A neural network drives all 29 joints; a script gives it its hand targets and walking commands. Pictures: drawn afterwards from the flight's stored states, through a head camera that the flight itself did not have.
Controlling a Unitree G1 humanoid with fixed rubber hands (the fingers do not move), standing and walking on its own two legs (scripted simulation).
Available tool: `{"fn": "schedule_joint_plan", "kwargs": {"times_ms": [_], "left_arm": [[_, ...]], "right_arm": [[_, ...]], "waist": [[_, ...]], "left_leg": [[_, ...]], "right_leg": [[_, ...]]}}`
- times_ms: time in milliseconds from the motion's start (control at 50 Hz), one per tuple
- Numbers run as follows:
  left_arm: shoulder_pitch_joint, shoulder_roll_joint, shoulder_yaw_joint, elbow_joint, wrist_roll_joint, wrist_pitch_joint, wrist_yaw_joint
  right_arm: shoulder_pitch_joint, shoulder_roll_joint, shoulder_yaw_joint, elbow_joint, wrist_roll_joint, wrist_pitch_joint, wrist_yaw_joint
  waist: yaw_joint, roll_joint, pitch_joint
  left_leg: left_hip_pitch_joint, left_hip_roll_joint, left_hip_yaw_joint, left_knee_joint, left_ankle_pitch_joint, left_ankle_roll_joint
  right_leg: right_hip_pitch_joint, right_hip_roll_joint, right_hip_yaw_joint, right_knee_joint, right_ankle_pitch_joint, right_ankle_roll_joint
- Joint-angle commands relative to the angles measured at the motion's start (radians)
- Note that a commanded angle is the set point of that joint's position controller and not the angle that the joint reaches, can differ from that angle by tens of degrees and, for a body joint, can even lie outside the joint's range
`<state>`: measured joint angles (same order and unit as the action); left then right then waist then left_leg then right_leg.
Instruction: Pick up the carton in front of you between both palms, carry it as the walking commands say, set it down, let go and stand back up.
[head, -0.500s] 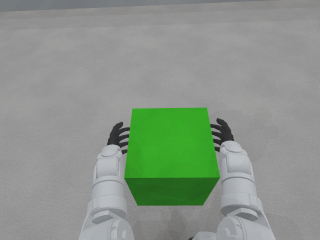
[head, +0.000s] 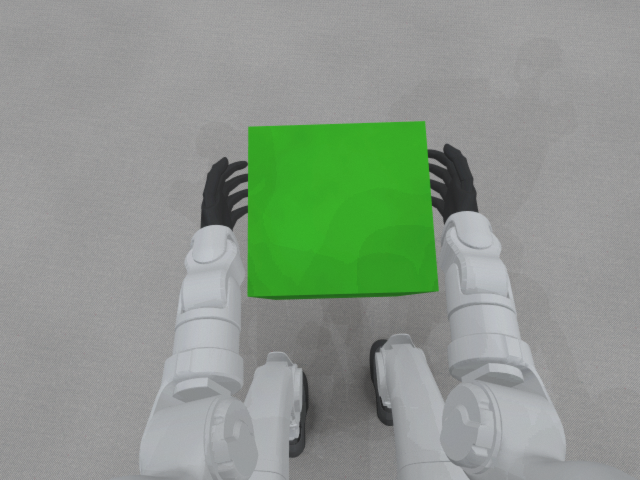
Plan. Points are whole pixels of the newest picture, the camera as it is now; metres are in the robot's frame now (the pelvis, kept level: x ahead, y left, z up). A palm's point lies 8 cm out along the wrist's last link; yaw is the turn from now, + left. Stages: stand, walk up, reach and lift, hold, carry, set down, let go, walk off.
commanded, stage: set down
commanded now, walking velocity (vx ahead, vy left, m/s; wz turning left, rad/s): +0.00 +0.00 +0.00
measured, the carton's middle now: (336, 227) +0.42 -0.02 -0.14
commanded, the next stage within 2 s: none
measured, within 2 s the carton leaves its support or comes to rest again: neither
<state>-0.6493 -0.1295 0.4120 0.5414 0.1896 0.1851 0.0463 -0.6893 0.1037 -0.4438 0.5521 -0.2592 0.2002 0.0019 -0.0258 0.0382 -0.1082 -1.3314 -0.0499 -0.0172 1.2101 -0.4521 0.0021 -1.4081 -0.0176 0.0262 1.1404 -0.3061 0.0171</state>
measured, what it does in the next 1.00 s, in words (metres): lowers itself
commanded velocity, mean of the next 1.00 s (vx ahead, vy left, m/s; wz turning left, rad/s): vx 0.00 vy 0.00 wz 0.00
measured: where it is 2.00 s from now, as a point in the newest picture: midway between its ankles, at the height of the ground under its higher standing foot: (341, 412)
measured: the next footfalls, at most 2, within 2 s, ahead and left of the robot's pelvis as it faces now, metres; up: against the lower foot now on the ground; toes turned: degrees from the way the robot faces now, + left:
none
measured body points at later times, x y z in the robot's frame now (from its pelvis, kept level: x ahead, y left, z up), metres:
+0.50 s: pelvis -0.02 -0.01 -0.13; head +0.25 -0.04 +0.22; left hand +0.47 +0.12 -0.23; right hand +0.44 -0.18 -0.24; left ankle +0.05 +0.11 -0.62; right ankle +0.10 -0.13 -0.62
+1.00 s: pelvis -0.04 +0.00 -0.24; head +0.30 +0.00 +0.05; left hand +0.50 +0.11 -0.39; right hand +0.47 -0.19 -0.38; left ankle +0.04 +0.11 -0.62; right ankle +0.10 -0.13 -0.62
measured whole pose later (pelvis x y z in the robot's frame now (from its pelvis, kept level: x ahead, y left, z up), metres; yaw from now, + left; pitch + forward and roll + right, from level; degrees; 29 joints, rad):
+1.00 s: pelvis -0.04 +0.00 -0.24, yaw +1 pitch +47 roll +0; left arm -1.23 0.15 0.28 0.86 0.10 0.23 0.09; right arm -1.16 -0.06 -0.45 0.74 -0.11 0.23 -0.11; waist -0.08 0.02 0.03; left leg -2.26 -0.08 0.00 2.05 -0.61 -0.01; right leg -2.35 -0.01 0.04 1.94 -0.42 0.04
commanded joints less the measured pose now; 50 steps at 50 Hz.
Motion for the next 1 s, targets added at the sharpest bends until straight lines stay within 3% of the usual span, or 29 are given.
{"fn": "schedule_joint_plan", "kwargs": {"times_ms": [0, 100, 220, 460, 740, 940, 980], "left_arm": [[-0.590, -0.866, -0.528, 0.060, -0.043, 0.029, -0.229], [-0.660, -0.837, -0.470, 0.106, -0.031, 0.049, -0.249], [-0.737, -0.802, -0.475, 0.124, -0.064, 0.039, -0.259], [-0.864, -0.746, -0.517, 0.154, -0.134, 0.040, -0.272], [-1.009, -0.698, -0.497, 0.227, -0.133, 0.030, -0.227], [-1.125, -0.637, -0.556, 0.247, -0.192, 0.004, -0.197], [-1.170, -0.612, -0.564, 0.222, -0.202, -0.008, -0.192]], "right_arm": [[-0.446, 0.883, 0.493, 0.098, 0.046, 0.043, 0.208], [-0.540, 0.904, 0.487, 0.108, 0.058, 0.069, 0.203], [-0.639, 0.922, 0.534, 0.089, 0.104, 0.062, 0.158], [-0.774, 0.879, 0.554, 0.060, 0.152, 0.055, 0.099], [-0.936, 0.764, 0.492, 0.100, 0.186, 0.032, 0.123], [-1.048, 0.671, 0.493, 0.120, 0.251, 0.002, 0.132], [-1.001, 0.700, 0.471, 0.173, 0.264, 0.000, 0.135]], "waist": [[-0.038, 0.012, -0.741], [-0.008, -0.021, -0.816], [0.012, -0.065, -0.961], [-0.013, -0.059, -1.047], [-0.039, -0.002, -1.036], [-0.068, 0.023, -1.027], [-0.061, 0.038, -1.007]], "left_leg": [[0.098, -0.104, -0.013, -0.123, 0.091, -0.038], [-0.057, -0.118, 0.008, -0.024, 0.089, -0.026], [-0.232, -0.133, 0.035, 0.115, 0.083, -0.019], [-0.436, -0.141, 0.063, 0.311, 0.060, -0.016], [-0.469, -0.133, 0.057, 0.472, 0.078, -0.016], [-0.462, -0.114, 0.050, 0.600, 0.107, -0.019], [-0.482, -0.113, 0.055, 0.618, 0.105, -0.020]], "right_leg": [[0.490, 0.153, -0.024, 0.019, 0.118, -0.022], [0.411, 0.155, -0.025, 0.114, 0.128, -0.010], [0.389, 0.160, -0.016, 0.229, 0.157, 0.010], [0.275, 0.168, -0.035, 0.405, 0.150, 0.024], [-0.041, 0.154, -0.092, 0.607, 0.136, 0.023], [-0.147, 0.122, -0.109, 0.749, 0.161, 0.025], [-0.151, 0.119, -0.102, 0.771, 0.172, 0.023]]}}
